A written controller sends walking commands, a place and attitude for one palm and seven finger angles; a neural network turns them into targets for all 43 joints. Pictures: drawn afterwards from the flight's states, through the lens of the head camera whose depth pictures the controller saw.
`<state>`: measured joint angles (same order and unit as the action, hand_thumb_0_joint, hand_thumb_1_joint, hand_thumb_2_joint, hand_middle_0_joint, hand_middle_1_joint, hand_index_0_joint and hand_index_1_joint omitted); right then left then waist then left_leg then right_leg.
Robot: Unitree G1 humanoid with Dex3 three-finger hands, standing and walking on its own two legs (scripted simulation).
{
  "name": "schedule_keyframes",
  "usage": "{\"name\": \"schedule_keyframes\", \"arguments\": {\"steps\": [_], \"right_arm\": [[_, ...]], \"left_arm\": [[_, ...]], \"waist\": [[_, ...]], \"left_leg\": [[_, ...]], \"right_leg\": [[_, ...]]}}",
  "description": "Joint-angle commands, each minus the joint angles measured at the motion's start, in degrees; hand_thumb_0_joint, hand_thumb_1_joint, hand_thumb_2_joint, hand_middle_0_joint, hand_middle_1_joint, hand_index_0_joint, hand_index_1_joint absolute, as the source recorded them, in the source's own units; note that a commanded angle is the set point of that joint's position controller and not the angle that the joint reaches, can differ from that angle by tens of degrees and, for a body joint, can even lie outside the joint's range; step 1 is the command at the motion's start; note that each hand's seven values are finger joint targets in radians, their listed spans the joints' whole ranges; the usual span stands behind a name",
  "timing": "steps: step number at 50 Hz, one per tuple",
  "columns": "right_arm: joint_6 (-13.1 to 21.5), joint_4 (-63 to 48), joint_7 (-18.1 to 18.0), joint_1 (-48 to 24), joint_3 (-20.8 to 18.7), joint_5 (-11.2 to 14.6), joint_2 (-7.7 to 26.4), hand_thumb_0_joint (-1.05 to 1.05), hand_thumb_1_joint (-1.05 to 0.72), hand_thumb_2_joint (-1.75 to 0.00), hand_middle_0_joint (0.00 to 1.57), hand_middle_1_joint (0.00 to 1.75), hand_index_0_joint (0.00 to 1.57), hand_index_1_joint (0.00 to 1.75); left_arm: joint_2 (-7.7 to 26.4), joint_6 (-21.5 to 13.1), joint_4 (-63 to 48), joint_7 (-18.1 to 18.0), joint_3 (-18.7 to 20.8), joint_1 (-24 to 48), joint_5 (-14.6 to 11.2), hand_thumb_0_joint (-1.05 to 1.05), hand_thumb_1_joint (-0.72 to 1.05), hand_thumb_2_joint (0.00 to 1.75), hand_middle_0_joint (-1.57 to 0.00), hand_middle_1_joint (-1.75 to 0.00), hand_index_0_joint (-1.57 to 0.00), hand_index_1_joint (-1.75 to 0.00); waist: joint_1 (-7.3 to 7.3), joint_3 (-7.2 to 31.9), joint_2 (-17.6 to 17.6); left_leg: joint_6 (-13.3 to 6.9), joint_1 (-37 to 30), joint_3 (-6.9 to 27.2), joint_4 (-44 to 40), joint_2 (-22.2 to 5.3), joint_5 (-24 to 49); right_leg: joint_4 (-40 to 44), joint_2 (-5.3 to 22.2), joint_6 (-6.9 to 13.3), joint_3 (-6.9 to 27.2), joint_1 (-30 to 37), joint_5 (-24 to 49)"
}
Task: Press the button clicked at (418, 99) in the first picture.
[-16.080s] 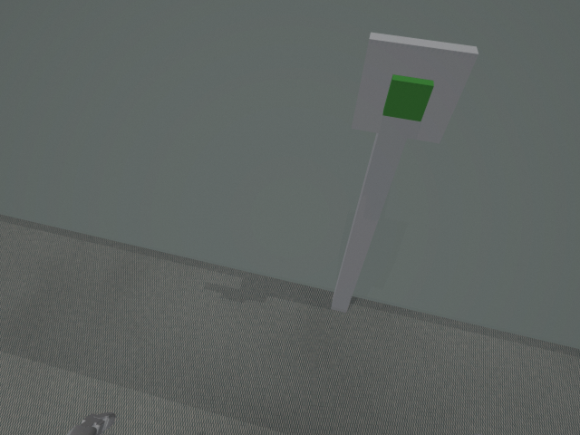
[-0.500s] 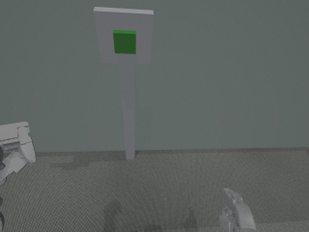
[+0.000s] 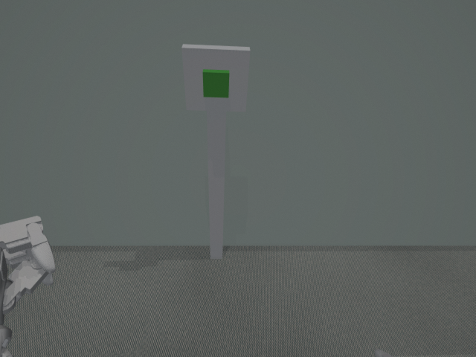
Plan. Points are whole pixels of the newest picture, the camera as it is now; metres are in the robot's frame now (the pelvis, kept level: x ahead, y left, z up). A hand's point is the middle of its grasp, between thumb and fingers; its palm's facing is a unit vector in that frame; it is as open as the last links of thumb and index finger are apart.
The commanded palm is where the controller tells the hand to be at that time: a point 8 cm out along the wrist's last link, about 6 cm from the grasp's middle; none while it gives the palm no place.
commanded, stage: stop stepping back and stand still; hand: left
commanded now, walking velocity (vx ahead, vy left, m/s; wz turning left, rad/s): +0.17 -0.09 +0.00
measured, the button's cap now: (216, 83) +0.76 +0.12 +0.15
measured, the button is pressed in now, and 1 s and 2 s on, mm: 0 0 0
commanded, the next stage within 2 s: let the arm hang, fingers relaxed in 0.32 s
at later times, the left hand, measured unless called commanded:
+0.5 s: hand (59, 307) +0.17 +0.28 +0.05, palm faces +0.29 -0.84 -0.46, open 3.0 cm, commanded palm none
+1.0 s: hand out of the picture -0.03 +0.20 -0.16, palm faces +0.10 -0.96 -0.25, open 5.5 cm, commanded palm none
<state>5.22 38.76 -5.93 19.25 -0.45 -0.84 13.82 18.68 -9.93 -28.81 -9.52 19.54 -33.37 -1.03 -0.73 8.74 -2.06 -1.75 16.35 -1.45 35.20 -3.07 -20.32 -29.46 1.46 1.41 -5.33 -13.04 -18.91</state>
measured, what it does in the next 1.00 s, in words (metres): steps on the spot: left foot, then left foot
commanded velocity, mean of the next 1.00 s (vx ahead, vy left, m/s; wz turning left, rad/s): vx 0.03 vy -0.03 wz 0.00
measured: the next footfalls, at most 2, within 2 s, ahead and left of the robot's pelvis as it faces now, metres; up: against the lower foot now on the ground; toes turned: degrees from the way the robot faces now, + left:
left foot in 0.02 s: +0.00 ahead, +0.15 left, +0.00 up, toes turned +3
left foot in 0.48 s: -0.01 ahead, +0.11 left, +0.00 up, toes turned +5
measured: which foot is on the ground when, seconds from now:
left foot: up 0.00-0.00, down 0.02-0.24, up 0.26-0.46, down 0.48-1.00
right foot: down 0.00-1.00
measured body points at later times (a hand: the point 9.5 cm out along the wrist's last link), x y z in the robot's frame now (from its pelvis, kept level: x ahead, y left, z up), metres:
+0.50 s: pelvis -0.02 +0.02 -0.02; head -0.02 +0.01 +0.43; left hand +0.15 +0.32 +0.08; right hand +0.13 -0.23 -0.12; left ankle +0.00 +0.14 -0.74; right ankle -0.01 -0.08 -0.73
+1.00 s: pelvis -0.03 +0.00 +0.00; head -0.01 +0.00 +0.45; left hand -0.03 +0.25 -0.15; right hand +0.02 -0.23 -0.15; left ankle -0.05 +0.11 -0.74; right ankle -0.01 -0.09 -0.74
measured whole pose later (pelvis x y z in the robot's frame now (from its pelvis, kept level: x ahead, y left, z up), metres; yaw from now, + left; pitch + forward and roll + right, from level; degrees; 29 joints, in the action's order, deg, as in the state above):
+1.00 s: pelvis -0.03 +0.00 +0.00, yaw +4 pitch -1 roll +0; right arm -1.4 58.3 -1.7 13.9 -0.4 -1.3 10.6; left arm 11.8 1.4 59.3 -1.3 1.3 -14.6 0.7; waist -0.5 -3.5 0.9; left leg -0.8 11.0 -0.8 26.9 0.1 -15.1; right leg -25.2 -2.2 2.1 -1.4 -12.7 -11.6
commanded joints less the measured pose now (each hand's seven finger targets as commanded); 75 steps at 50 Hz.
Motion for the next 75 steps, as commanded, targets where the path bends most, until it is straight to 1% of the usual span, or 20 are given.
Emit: {"name": "schedule_keyframes", "arguments": {"steps": [1, 4, 9, 10, 12, 13, 20, 21, 23, 24, 26, 30, 31, 32, 33, 35, 38, 43, 53, 75], "right_arm": [[5.63, -12.22, -1.06, -9.85, -2.28, 0.00, 6.71, 0.00, -0.90, -0.90, 0.20, 0.30, 0.20, 0.30], [6.17, -11.51, 0.69, -9.39, -1.33, -0.34, 4.83, 0.00, -0.90, -0.90, 0.20, 0.30, 0.20, 0.30], [5.86, -11.23, 2.41, -10.68, -1.61, 0.65, 5.47, 0.00, -0.90, -0.90, 0.20, 0.30, 0.20, 0.30], [5.17, -11.33, 2.46, -10.83, -1.83, 0.71, 5.29, 0.00, -0.90, -0.90, 0.20, 0.30, 0.20, 0.30], [3.38, -12.68, 2.59, -11.01, -2.33, 1.07, 4.29, 0.00, -0.90, -0.90, 0.20, 0.30, 0.20, 0.30], [2.89, -12.52, 2.57, -11.56, -2.92, 1.29, 4.33, 0.00, -0.90, -0.90, 0.20, 0.30, 0.20, 0.30], [3.20, -11.59, 1.35, -12.83, -0.71, 0.04, 3.10, 0.00, -0.90, -0.90, 0.20, 0.30, 0.20, 0.30], [4.60, 4.09, 7.80, -7.52, -3.40, -0.72, 7.14, 0.00, -0.90, -0.90, 0.20, 0.30, 0.20, 0.30], [-2.07, -1.48, 7.36, -4.07, -2.73, -0.23, 8.79, 0.00, -0.90, -0.90, 0.20, 0.30, 0.20, 0.30], [-2.47, -2.84, 6.69, -4.48, -2.98, -1.24, 9.55, 0.00, -0.90, -0.90, 0.20, 0.30, 0.20, 0.30], [-1.88, -5.53, 5.74, -7.51, -2.70, -2.62, 9.93, 0.00, -0.90, -0.90, 0.20, 0.30, 0.20, 0.30], [-3.41, -1.28, 4.74, -11.01, -2.12, -2.10, 10.35, 0.00, -0.90, -0.90, 0.20, 0.30, 0.20, 0.30], [-3.98, -0.78, 4.81, -11.59, -1.92, -1.14, 9.00, 0.00, -0.90, -0.90, 0.20, 0.30, 0.20, 0.30], [-4.56, -0.39, 4.94, -10.35, -1.61, -0.01, 4.13, 0.00, -0.90, -0.90, 0.20, 0.30, 0.20, 0.30], [-5.15, 0.50, 5.03, -9.49, -1.42, -0.06, 2.88, 0.00, -0.90, -0.90, 0.20, 0.30, 0.20, 0.30], [-6.16, 4.63, 5.17, -7.68, -2.06, -0.27, 3.54, 0.00, -0.90, -0.90, 0.20, 0.30, 0.20, 0.30], [-6.24, 8.23, 4.81, -4.92, -2.70, -0.23, 3.06, 0.00, -0.90, -0.90, 0.20, 0.30, 0.20, 0.30], [-5.23, 13.38, 3.96, -3.73, -1.55, -0.54, 3.03, 0.00, -0.90, -0.90, 0.20, 0.30, 0.20, 0.30], [-5.33, 20.17, 3.94, -2.55, -0.90, -0.35, 2.45, 0.00, -0.90, -0.90, 0.20, 0.30, 0.20, 0.30], [-4.63, 24.79, 3.47, 1.51, -0.80, -0.21, 0.53, 0.00, -0.90, -0.90, 0.20, 0.30, 0.20, 0.30]], "left_arm": [[12.32, -4.99, -16.69, -1.25, 4.72, 7.13, -0.10, 0.00, 0.90, 0.90, -1.30, -1.50, -1.30, -1.50], [14.90, -6.18, -23.12, -0.69, 7.23, 7.66, 0.02, 0.00, 0.90, 0.90, -1.30, -1.50, -1.30, -1.50], [11.97, -4.84, -14.87, -0.72, 8.35, -1.00, -0.60, 0.00, 0.90, 0.90, -1.30, -1.50, -1.30, -1.50], [12.19, -4.57, -12.11, -0.62, 8.81, -2.95, -0.73, 0.00, 0.90, 0.90, -1.30, -1.50, -1.30, -1.50], [13.39, -4.02, -10.30, -0.57, 9.49, -3.77, -1.09, 0.00, 0.90, 0.90, -1.30, -1.50, -1.30, -1.50], [13.51, -4.44, -10.26, -0.45, 9.82, -2.15, -1.41, 0.00, 0.90, 0.90, -1.30, -1.50, -1.30, -1.50], [11.49, -6.48, -15.29, -1.02, 6.78, 1.82, -0.42, 0.00, 0.90, 0.90, -1.30, -1.50, -1.30, -1.50], [0.71, 4.53, 32.37, 5.93, -13.18, 9.56, 4.71, 0.00, 0.90, 0.90, -1.30, -1.50, -1.30, -1.50], [-2.69, 10.56, 32.60, 8.78, -12.75, 4.38, 2.79, 0.00, 0.90, 0.90, -1.23, -1.42, -1.23, -1.42], [-2.61, 10.79, 33.07, 8.84, -12.99, 7.05, 2.91, 0.00, 0.90, 0.90, -1.19, -1.38, -1.19, -1.38], [-1.36, 10.03, 36.77, 9.05, -14.31, 12.25, 3.00, 0.00, 0.90, 0.90, -1.12, -1.30, -1.12, -1.30], [0.85, 9.83, 54.90, 9.15, -14.71, 12.17, 2.20, 0.00, 0.90, 0.90, -0.97, -1.14, -0.97, -1.14], [4.05, 9.46, 58.93, 8.94, -14.38, 10.26, 2.54, 0.00, 0.90, 0.90, -0.93, -1.10, -0.93, -1.10], [7.03, 9.04, 61.98, 8.68, -14.18, 9.89, 2.83, 0.00, 0.90, 0.90, -0.90, -1.06, -0.90, -1.06], [7.68, 8.87, 64.24, 8.77, -14.89, 12.25, 2.59, 0.00, 0.90, 0.90, -0.86, -1.02, -0.86, -1.02], [5.57, 8.80, 68.23, 8.62, -15.58, 17.84, 2.67, 0.00, 0.90, 0.90, -0.79, -0.94, -0.79, -0.94], [2.88, 8.62, 72.61, 7.90, -14.77, 19.79, 2.67, 0.00, 0.90, 0.90, -0.68, -0.82, -0.68, -0.82], [-1.82, 9.28, 79.88, 7.70, -16.94, 17.45, 1.36, 0.00, 0.90, 0.90, -0.49, -0.62, -0.49, -0.62], [-1.13, 9.58, 89.20, 7.96, -17.75, 19.20, 1.59, 0.00, 0.90, 0.90, -0.20, -0.30, -0.20, -0.30], [-2.92, 9.19, 93.08, 7.54, -17.40, 17.42, 1.55, 0.00, 0.90, 0.90, -0.20, -0.30, -0.20, -0.30]], "waist": [[1.18, -4.20, 6.60], [2.14, -5.09, 17.73], [0.80, -8.48, 11.70], [0.62, -7.94, 7.27], [1.21, -6.85, -8.73], [0.39, -7.18, -10.70], [1.36, -6.64, -4.16], [7.26, -9.11, 3.13], [4.26, -10.20, 21.79], [4.45, -9.19, 18.05], [2.71, -6.49, 1.97], [-1.25, -0.19, 6.58], [-2.34, 0.20, 2.03], [-1.42, -0.53, -7.58], [-0.38, -3.52, -6.94], [1.39, -6.61, -3.20], [2.27, -7.32, -0.70], [0.59, -5.05, 5.81], [1.14, -11.51, 2.99], [1.04, -12.74, 3.10]], "left_leg": [[-4.06, -10.54, 5.94, -13.89, -5.24, 12.42], [-7.23, -13.71, 15.42, -14.38, -12.03, 32.10], [-3.68, 5.69, 4.90, -10.89, -9.01, 10.08], [-2.54, 9.75, 2.20, -5.79, -6.33, 4.71], [0.76, 17.86, -3.34, 14.43, 2.57, -8.30], [1.08, 18.29, -0.01, 25.21, 2.49, -10.06], [0.35, -0.05, -1.68, 0.51, 0.25, 1.88], [0.37, -3.64, 0.46, -0.99, -3.03, 7.51], [-6.74, 1.37, 20.36, -11.40, -13.50, 18.81], [-11.26, 2.65, 27.22, -14.28, -18.16, 22.17], [-12.48, 5.12, 27.72, -12.56, -16.61, 25.06], [-6.36, 1.99, 11.81, -5.19, -8.73, 34.36], [-2.46, 5.72, 7.37, -0.79, -3.25, 21.11], [1.23, 10.91, 2.51, 6.05, 3.17, 2.09], [2.10, 10.16, 2.34, 9.80, 4.32, -9.58], [1.37, 6.06, 3.35, 14.67, 3.18, -8.28], [0.94, 4.02, 2.82, 7.40, 1.76, -4.24], [-2.18, -7.32, 8.33, -10.77, -5.77, 23.95], [-0.61, -4.56, 5.61, -17.60, -2.99, 6.83], [-0.86, -4.94, 5.23, -18.11, -2.72, 8.74]], "right_leg": [[-4.95, 3.17, 0.23, 6.11, -4.38, 6.39], [-14.66, -1.19, -2.00, -0.47, -14.97, -5.89], [-0.49, -2.10, -1.18, -1.36, 3.86, -0.33], [2.62, -0.65, -0.05, 2.26, 8.07, 0.49], [14.52, 14.32, 7.46, 28.28, 7.47, -9.08], [18.57, 18.10, 9.47, 33.84, 4.04, -12.85], [12.81, 11.19, 6.34, 11.48, -4.27, 0.91], [-2.22, 11.97, 4.19, 0.35, -13.99, 9.78], [-22.83, -0.37, -2.46, 0.70, -20.62, -12.57], [-32.29, -0.50, -2.40, 5.00, -22.41, -16.60], [-33.00, 0.53, -2.07, 8.93, -18.11, -13.69], [-9.81, -0.69, -2.12, 6.25, -1.10, -2.80], [-0.69, 0.87, -1.47, 9.98, 4.86, 8.35], [7.25, 11.18, 1.43, 25.62, 5.50, 12.81], [11.32, 17.50, 6.20, 31.85, 1.14, 16.07], [13.46, 13.71, 8.66, 28.42, -4.50, 5.63], [8.65, 11.38, 9.19, 20.78, 1.46, 24.79], [4.69, 2.64, 1.05, 9.57, 1.63, 19.02], [11.64, 3.16, 1.41, 10.79, 2.34, 7.08], [10.61, 3.31, 1.75, 10.82, 1.61, 8.49]]}}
